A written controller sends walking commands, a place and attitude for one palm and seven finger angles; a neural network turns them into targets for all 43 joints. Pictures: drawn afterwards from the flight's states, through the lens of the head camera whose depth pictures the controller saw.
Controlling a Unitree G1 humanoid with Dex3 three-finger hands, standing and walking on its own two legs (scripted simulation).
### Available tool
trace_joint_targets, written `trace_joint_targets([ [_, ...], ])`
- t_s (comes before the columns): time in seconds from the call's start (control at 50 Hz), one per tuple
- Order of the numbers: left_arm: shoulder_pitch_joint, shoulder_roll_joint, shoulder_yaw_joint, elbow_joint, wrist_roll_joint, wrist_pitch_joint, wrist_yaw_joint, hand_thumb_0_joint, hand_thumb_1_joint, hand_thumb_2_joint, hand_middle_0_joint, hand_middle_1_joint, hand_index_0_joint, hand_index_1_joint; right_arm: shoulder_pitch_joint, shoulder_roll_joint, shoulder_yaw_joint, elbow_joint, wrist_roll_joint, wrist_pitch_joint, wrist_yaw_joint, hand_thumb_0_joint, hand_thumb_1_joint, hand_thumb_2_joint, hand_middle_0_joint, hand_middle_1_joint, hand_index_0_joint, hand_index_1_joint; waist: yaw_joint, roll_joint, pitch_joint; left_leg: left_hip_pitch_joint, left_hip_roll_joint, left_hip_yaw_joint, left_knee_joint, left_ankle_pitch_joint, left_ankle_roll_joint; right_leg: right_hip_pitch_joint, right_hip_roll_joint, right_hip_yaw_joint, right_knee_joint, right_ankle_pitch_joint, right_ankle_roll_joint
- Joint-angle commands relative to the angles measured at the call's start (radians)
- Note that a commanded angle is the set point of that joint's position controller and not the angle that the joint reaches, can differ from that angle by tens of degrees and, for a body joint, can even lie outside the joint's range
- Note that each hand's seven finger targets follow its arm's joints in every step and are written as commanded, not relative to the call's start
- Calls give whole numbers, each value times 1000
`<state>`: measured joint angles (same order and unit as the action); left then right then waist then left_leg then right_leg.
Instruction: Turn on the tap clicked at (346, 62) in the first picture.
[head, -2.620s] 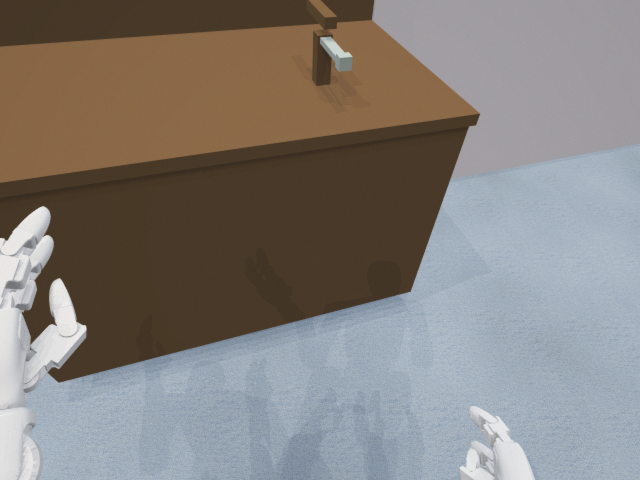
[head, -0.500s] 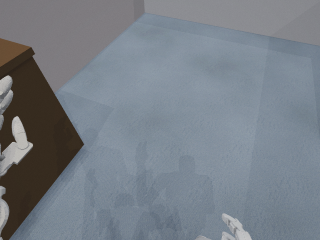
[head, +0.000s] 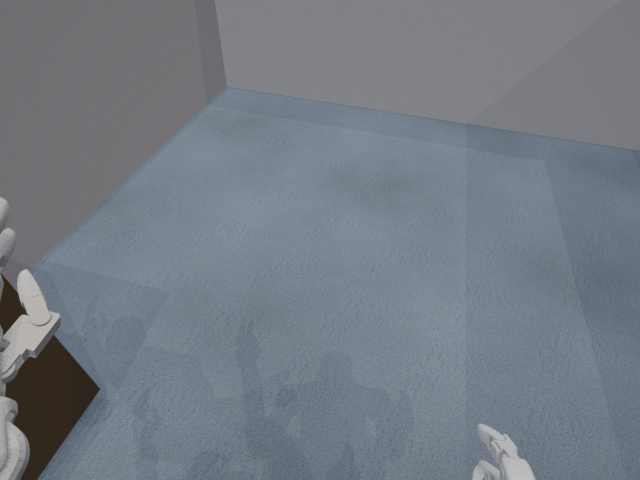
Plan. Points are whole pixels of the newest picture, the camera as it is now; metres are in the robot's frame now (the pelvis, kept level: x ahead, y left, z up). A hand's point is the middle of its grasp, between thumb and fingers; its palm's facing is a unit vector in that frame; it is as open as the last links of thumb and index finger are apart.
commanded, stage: turn to face it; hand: left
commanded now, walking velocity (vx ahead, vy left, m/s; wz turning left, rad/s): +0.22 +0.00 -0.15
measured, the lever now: out of the picture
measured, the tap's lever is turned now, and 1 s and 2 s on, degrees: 0 0 0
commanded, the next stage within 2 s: take the last steps up to it in 1.66 s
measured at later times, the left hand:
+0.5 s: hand (123, 258) +0.30 +0.23 +0.17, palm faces +0.51 -0.72 -0.46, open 7.4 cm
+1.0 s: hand (131, 320) +0.23 +0.19 +0.16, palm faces +0.75 -0.53 -0.39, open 7.4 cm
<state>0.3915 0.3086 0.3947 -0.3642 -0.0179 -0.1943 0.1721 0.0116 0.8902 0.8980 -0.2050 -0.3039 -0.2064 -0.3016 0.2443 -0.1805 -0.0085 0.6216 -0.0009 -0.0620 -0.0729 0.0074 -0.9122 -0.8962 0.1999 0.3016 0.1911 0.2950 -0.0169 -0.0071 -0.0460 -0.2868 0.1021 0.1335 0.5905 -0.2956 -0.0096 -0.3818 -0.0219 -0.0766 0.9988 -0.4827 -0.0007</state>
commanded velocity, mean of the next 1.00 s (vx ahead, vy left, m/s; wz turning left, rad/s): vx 0.00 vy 0.00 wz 0.59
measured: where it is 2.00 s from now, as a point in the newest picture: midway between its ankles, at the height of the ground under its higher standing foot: outside the picture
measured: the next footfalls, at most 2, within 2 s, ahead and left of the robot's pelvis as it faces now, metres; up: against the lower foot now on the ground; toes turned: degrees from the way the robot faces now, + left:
right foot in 0.14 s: +0.11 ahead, -0.13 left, +0.00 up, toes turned -9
left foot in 0.50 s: +0.19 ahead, +0.10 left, +0.00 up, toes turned +20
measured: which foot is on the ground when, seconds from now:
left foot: down 0.00-0.16, up 0.18-0.48, down 0.50-0.84, up 0.86-1.00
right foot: up 0.00-0.12, down 0.14-0.50, up 0.52-0.82, down 0.84-1.00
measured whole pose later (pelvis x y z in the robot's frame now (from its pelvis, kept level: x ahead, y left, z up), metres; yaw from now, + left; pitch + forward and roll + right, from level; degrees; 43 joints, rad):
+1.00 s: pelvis +0.14 -0.11 +0.01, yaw +27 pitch -2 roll +2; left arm 0.44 0.29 0.31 -0.45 -0.03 -0.10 0.15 0.01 0.89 0.90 -0.21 -0.30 -0.21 -0.30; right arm 0.19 -0.22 0.00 0.66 0.01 -0.06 -0.08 0.01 -0.91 -0.90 0.21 0.30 0.20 0.30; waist 0.02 0.01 0.06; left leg -0.52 0.02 0.05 1.18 -0.43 -0.06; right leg -0.24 -0.12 -0.20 0.56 -0.29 -0.02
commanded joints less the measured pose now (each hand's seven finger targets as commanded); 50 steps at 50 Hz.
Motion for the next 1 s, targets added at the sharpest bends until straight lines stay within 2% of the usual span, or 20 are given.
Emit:
trace_joint_targets([
  [0.0,-100,171,-22,-417,15,-71,-8,0,900,900,-200,-300,-200,-300,-83,-147,-30,-152,-5,-80,-3,0,-900,-900,200,300,200,300,16,279,40,78,199,-153,-277,101,134,-54,-26,-52,-203,48,13],
  [0.06,-29,234,57,-443,12,-52,13,0,900,900,-200,-300,-200,-300,-81,-140,-24,-158,-6,-84,4,0,-900,-900,200,300,200,300,20,277,-18,82,159,-104,-163,262,99,103,8,-117,-417,154,21],
  [0.1,-4,247,98,-405,8,-50,18,0,900,900,-200,-300,-200,-300,-93,-109,-23,-158,3,-67,9,0,-900,-900,200,300,200,300,23,138,-71,1,99,-51,41,233,63,285,-49,-57,-571,295,1],
  [0.14,27,294,151,-355,-5,-34,24,0,900,900,-200,-300,-200,-300,-122,-70,-18,-180,6,-47,9,0,-900,-900,200,300,200,300,28,-274,-116,-329,-89,-8,488,-259,-6,461,-404,395,-644,678,-169],
  [0.16,44,267,146,-314,-11,-30,21,0,900,900,-200,-300,-200,-300,-115,-88,-24,-166,0,-45,13,0,-900,-900,200,300,200,300,19,-191,-126,-328,-55,-122,577,-274,-9,430,-446,369,-635,675,-183],
  [0.2,146,268,170,-288,-25,-39,13,0,900,900,-200,-300,-200,-300,-129,-82,-20,-157,5,-20,16,0,-900,-900,200,300,200,300,18,-148,-50,-382,-16,-148,662,-218,-31,388,-424,284,-602,829,-182],
  [0.28,148,236,150,-316,-13,-74,12,0,900,900,-200,-300,-200,-300,-150,-74,-5,-169,-3,7,14,0,-900,-900,200,300,200,300,15,-195,-68,-305,-12,-44,400,-153,-43,405,-337,-4,-541,1015,-108],
  [0.38,105,234,114,-455,-6,-70,41,0,900,900,-200,-300,-200,-300,-149,-76,-27,-195,-11,-14,-4,0,-900,-900,200,300,200,300,43,-171,-118,-182,-58,68,109,-72,-27,435,-347,-62,-464,1056,-94],
  [0.44,95,257,122,-528,-12,-61,54,0,900,900,-200,-300,-200,-300,-101,-89,-47,-205,-6,-16,-20,0,-900,-900,200,300,200,300,-11,-70,-199,86,-124,97,-111,145,-14,333,-296,-133,-197,1038,-19],
  [0.46,94,267,122,-560,-18,-64,56,0,900,900,-200,-300,-200,-300,-94,-99,-54,-205,-4,-17,-22,0,-900,-900,200,300,200,300,-32,53,-230,281,-26,-30,-150,415,31,150,-234,-141,2,704,27],
  [0.48,117,277,136,-603,-28,-86,54,0,900,900,-200,-300,-200,-300,-103,-133,-67,-213,-7,-28,-18,0,-900,-900,200,300,200,300,3,315,-252,426,259,-427,-137,1004,197,-105,-74,-95,224,-2,88],
  [0.5,123,310,160,-577,-7,-99,45,0,900,900,-200,-300,-200,-300,-78,-135,-61,-203,-4,-42,6,0,-900,-900,200,300,200,300,5,316,-229,430,362,-593,-133,1200,293,-196,-42,28,317,-262,71],
  [0.52,101,312,160,-507,-4,-87,25,0,900,900,-200,-300,-200,-300,-83,-142,-64,-178,2,-49,24,0,-900,-900,200,300,200,300,-5,204,-146,379,331,-520,-144,1068,265,-241,-64,67,305,-196,66],
  [0.62,186,253,166,-522,-39,-61,3,0,900,900,-200,-300,-200,-300,-92,-138,-74,-175,21,-59,42,0,-900,-900,200,300,200,300,12,300,-115,103,154,-253,-169,618,158,-55,-47,12,-15,30,87],
  [0.78,78,188,92,-353,-51,-4,-21,0,900,900,-200,-300,-200,-300,-107,-129,-48,-188,35,-80,20,0,-900,-900,200,300,200,300,30,150,-48,-113,100,-252,-92,150,88,232,-13,-39,-519,183,95],
  [0.8,35,198,79,-333,-37,5,-19,0,900,900,-200,-300,-200,-300,-96,-108,-43,-183,39,-77,18,0,-900,-900,200,300,200,300,27,-15,-39,-151,12,-175,46,-35,35,242,-130,56,-667,240,53],
  [0.82,-4,265,101,-316,-27,24,-5,0,900,900,-200,-300,-200,-300,-112,-82,-38,-194,32,-72,12,0,-900,-900,200,300,200,300,20,-319,-8,-293,-113,-74,351,-257,-28,221,-395,388,-752,317,-55],
  [0.84,-61,285,105,-297,-38,31,4,0,900,900,-200,-300,-200,-300,-134,-110,-36,-173,17,-85,0,0,-900,-900,200,300,200,300,37,-296,-7,-287,-107,-144,590,-284,-31,142,-477,391,-760,422,-103],
  [0.92,-75,240,49,-316,-10,8,-8,0,900,900,-200,-300,-200,-300,-184,-92,-11,-142,3,-60,-16,0,-900,-900,200,300,200,300,23,-144,21,-287,-53,-111,693,-130,-66,161,-350,72,-677,566,-85],
  [0.98,-73,260,66,-365,-4,-14,1,0,900,900,-200,-300,-200,-300,-200,-96,-17,-161,-5,-53,-37,0,-900,-900,200,300,200,300,31,-137,-2,-199,-45,-52,460,-134,-55,208,-329,-25,-662,639,-70],
])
